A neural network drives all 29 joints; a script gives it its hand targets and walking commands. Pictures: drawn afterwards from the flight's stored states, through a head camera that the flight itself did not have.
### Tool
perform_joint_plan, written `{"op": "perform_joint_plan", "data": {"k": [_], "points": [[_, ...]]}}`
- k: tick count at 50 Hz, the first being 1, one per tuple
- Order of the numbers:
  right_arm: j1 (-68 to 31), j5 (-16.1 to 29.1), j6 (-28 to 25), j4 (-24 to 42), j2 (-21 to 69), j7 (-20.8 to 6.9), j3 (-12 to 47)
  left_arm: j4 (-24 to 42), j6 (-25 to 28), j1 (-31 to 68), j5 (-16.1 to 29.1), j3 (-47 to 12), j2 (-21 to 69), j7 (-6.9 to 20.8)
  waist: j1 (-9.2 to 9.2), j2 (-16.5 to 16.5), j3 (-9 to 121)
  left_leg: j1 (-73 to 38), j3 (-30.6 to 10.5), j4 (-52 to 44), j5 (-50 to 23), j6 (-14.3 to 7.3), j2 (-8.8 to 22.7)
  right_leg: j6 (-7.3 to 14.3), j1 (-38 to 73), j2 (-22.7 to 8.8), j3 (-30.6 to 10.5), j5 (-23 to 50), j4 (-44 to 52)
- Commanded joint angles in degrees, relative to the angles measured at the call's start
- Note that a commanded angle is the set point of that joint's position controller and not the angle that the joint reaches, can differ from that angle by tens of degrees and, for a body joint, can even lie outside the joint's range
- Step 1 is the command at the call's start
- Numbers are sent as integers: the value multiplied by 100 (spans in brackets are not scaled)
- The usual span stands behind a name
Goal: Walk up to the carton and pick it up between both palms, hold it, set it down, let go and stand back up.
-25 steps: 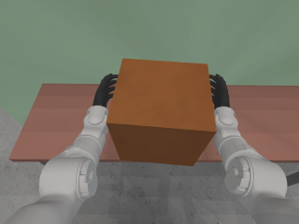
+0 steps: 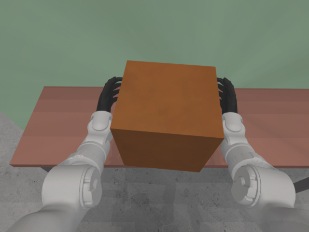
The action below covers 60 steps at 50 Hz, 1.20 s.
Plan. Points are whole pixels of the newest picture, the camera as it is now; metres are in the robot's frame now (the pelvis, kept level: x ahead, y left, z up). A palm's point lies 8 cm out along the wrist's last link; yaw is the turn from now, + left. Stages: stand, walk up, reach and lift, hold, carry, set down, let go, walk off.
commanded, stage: reach and lift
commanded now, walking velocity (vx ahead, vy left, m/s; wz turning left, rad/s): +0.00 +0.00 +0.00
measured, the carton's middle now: (165, 120) +0.42 -0.04 +0.00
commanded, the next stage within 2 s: none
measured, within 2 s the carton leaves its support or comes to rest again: leaves its support in 0.20 s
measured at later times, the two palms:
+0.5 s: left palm (99, 118) +0.40 +0.14 +0.06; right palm (227, 109) +0.40 -0.19 +0.08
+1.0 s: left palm (92, 106) +0.38 +0.14 +0.13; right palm (240, 97) +0.38 -0.19 +0.14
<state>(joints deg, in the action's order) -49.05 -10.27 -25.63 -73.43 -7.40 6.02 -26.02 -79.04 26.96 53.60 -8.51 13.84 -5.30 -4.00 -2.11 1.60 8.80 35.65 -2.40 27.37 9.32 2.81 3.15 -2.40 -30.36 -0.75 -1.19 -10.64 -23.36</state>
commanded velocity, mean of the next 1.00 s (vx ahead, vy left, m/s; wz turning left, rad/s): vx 0.00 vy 0.00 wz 0.00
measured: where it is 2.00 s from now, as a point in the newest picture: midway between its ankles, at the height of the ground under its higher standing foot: outside the picture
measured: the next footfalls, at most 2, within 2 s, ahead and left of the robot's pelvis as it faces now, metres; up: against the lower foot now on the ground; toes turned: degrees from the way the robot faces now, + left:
none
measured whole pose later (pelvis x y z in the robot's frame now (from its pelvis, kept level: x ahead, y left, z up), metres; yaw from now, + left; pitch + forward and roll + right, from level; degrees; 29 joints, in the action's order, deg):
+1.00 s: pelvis -0.02 +0.00 +0.00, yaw +0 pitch +9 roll -2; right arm -48.7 1.5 -5.2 -64.4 -8.1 7.1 -14.1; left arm -59.5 5.3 44.7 -1.9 9.9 -3.6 -5.4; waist -2.1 1.6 12.3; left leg 26.9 -2.4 26.2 8.1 2.6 3.3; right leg -2.7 -21.3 -0.7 -1.1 -8.9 -21.4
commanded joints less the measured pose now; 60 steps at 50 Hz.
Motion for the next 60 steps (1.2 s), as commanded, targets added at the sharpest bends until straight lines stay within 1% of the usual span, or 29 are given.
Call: {"op": "perform_joint_plan", "data": {"k": [1, 2, 5, 7, 8, 9, 11, 17, 22, 24, 28, 30, 32, 35, 38, 39, 41, 43, 45, 46, 47, 49, 52, 53, 54, 57, 58, 59, 60], "points": [[-1887, -598, -312, 508, 3430, -915, 1774, 457, 242, 1671, -431, -981, 3576, 647, -359, 25, 3137, -3363, 388, -1, -2867, 254, -188, 239, 1071, 431, 655, 2688, 553], [-1905, -593, -325, 513, 3407, -891, 1822, 497, 243, 1643, -403, -1016, 3574, 638, -380, -38, 3172, -3407, 388, -18, -2801, 249, -195, 238, 1051, 444, 667, 2626, 576], [-2023, -531, -326, 591, 3422, -886, 1872, 585, 232, 1715, -364, -1093, 3618, 593, -340, 41, 3202, -3444, 377, -47, -2740, 248, -173, 260, 948, 439, 672, 2438, 622], [-2034, -477, -316, 625, 3419, -855, 1934, 701, 213, 1720, -308, -1193, 3676, 563, -384, 38, 3323, -3525, 357, -38, -2758, 263, -167, 271, 895, 455, 669, 2389, 658], [-2110, -470, -325, 713, 3456, -847, 1951, 732, 206, 1746, -302, -1221, 3686, 548, -334, 52, 3346, -3530, 378, -18, -2783, 263, -172, 273, 902, 453, 668, 2384, 656], [-2016, -436, -298, 652, 3434, -831, 1980, 747, 193, 1712, -274, -1260, 3677, 545, -393, 30, 3317, -3566, 369, -29, -2745, 261, -177, 270, 886, 455, 673, 2352, 677], [-2092, -398, -282, 681, 3432, -821, 1988, 838, 162, 1805, -264, -1300, 3694, 523, -416, 58, 3335, -3572, 347, -37, -2698, 272, -167, 276, 847, 467, 671, 2272, 696], [-2289, -265, -218, 907, 3513, -807, 2147, 1326, 117, 2199, -88, -1575, 3862, 435, -432, 170, 3627, -3696, 329, -30, -2639, 321, -161, 302, 797, 483, 693, 2139, 715], [-2335, -168, -23, 950, 3576, -801, 2184, 1630, 7, 2500, -18, -1660, 3813, 399, -486, 135, 3545, -3632, 352, -127, -2163, 281, -188, 277, 849, 470, 688, 1866, 752], [-2494, -80, 21, 1075, 3610, -817, 2254, 1806, -5, 2685, 49, -1737, 3891, 351, -426, 215, 3715, -3644, 323, -121, -2137, 315, -191, 287, 847, 475, 665, 1809, 739], [-2595, 63, 211, 1304, 3663, -850, 2385, 2227, -143, 2919, 235, -1938, 3974, 286, -435, 249, 3884, -3646, 338, -171, -1812, 311, -207, 280, 909, 474, 674, 1565, 728], [-2620, 128, 373, 1352, 3677, -851, 2411, 2282, -276, 2987, 298, -2002, 3982, 278, -458, 236, 3782, -3601, 348, -208, -1581, 280, -206, 281, 901, 465, 674, 1418, 729], [-2520, 186, 581, 1309, 3643, -885, 2423, 2300, -481, 2861, 266, -1973, 4001, 277, -410, 218, 3609, -3650, 333, -286, -1407, 262, -208, 286, 967, 456, 649, 1212, 750], [-2587, 412, 858, 1511, 3708, -907, 2622, 2468, -742, 2806, 379, -2033, 4023, 268, -337, 164, 3454, -3714, 333, -343, -1367, 230, -217, 270, 1092, 464, 613, 1138, 757], [-2543, 590, 1172, 1535, 3771, -944, 2697, 2662, -1045, 2897, 458, -2108, 4076, 270, -367, 141, 3252, -3766, 318, -440, -1158, 193, -236, 250, 1160, 461, 576, 961, 792], [-2694, 678, 1243, 1725, 3828, -963, 2790, 2758, -1132, 2963, 506, -2140, 4134, 272, -332, 132, 3330, -3785, 294, -460, -1163, 178, -251, 242, 1254, 456, 568, 965, 790], [-2815, 898, 1403, 1841, 3886, -989, 2911, 3053, -1317, 3110, 678, -2338, 4260, 234, -309, 164, 3458, -3963, 242, -411, -1393, 221, -239, 241, 1279, 500, 554, 1035, 766], [-2877, 1042, 1568, 1936, 3933, -1001, 3034, 3266, -1481, 3219, 723, -2382, 4291, 223, -282, 176, 3387, -3988, 221, -422, -1396, 223, -259, 225, 1352, 501, 525, 983, 768], [-2850, 1112, 1812, 1841, 3969, -1022, 3045, 3186, -1765, 3137, 648, -2170, 4201, 259, -212, 25, 3001, -3879, 237, -571, -1046, 155, -300, 201, 1438, 496, 491, 711, 847], [-2894, 1143, 1901, 1946, 3991, -1010, 3048, 3300, -1897, 3126, 687, -2214, 4208, 282, -252, 14, 2974, -3916, 246, -611, -1013, 139, -306, 186, 1502, 489, 497, 729, 855], [-3082, 1250, 1947, 2166, 4005, -1010, 3132, 3451, -2010, 3084, 687, -2218, 4203, 292, -143, 46, 2987, -3955, 257, -605, -1146, 158, -318, 176, 1595, 504, 489, 810, 843], [-3128, 1293, 2140, 2060, 3964, -1024, 3093, 3416, -2288, 3096, 569, -1990, 4125, 337, -68, -80, 2641, -3892, 264, -722, -901, 112, -362, 159, 1695, 498, 450, 621, 897], [-3277, 1331, 2387, 2171, 3946, -987, 3042, 3467, -2659, 3011, 510, -1772, 3967, 427, -29, -286, 2169, -3768, 319, -906, -552, 7, -425, 96, 1901, 470, 430, 410, 983], [-3416, 1359, 2434, 2373, 3968, -981, 3063, 3562, -2749, 3058, 482, -1697, 3927, 463, 17, -349, 2136, -3730, 319, -935, -483, -29, -456, 74, 1977, 459, 431, 405, 984], [-3399, 1376, 2501, 2346, 3926, -960, 3032, 3571, -2861, 2994, 450, -1658, 3883, 502, -10, -367, 1920, -3701, 339, -972, -443, -42, -468, 62, 2011, 460, 417, 385, 1001], [-3570, 1387, 2608, 2526, 3964, -951, 3014, 3703, -3088, 3005, 371, -1458, 3812, 570, 89, -421, 1857, -3636, 337, -1033, -356, -89, -509, 31, 2131, 466, 438, 337, 1006], [-3574, 1381, 2663, 2540, 3973, -940, 3017, 3656, -3172, 2920, 328, -1363, 3741, 593, 148, -478, 1756, -3568, 383, -1072, -257, -131, -522, 14, 2177, 447, 424, 249, 1003], [-3701, 1424, 2669, 2795, 4062, -932, 3111, 3806, -3206, 2917, 368, -1373, 3757, 609, 167, -551, 1940, -3591, 374, -1055, -354, -157, -538, -3, 2273, 455, 441, 356, 973], [-3644, 1461, 2742, 2750, 4044, -906, 3146, 3794, -3269, 2892, 312, -1266, 3676, 629, 205, -598, 1844, -3586, 375, -1069, -339, -182, -554, -25, 2342, 438, 415, 368, 990]]}}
